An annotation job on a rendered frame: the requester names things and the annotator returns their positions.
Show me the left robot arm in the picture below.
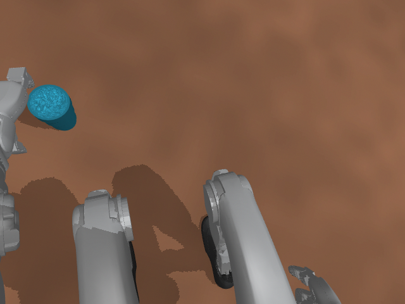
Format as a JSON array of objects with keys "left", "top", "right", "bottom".
[{"left": 0, "top": 114, "right": 20, "bottom": 304}]

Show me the left robot hand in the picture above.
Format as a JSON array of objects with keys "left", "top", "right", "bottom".
[{"left": 0, "top": 67, "right": 35, "bottom": 155}]

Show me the right robot hand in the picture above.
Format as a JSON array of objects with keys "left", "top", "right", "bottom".
[{"left": 288, "top": 265, "right": 341, "bottom": 304}]

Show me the cup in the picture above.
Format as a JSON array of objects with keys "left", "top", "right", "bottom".
[{"left": 27, "top": 84, "right": 77, "bottom": 130}]

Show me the left robot foot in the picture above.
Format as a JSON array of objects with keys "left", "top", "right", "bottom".
[{"left": 129, "top": 241, "right": 139, "bottom": 300}]

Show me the right robot foot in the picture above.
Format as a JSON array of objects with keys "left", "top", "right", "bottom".
[{"left": 201, "top": 216, "right": 234, "bottom": 289}]

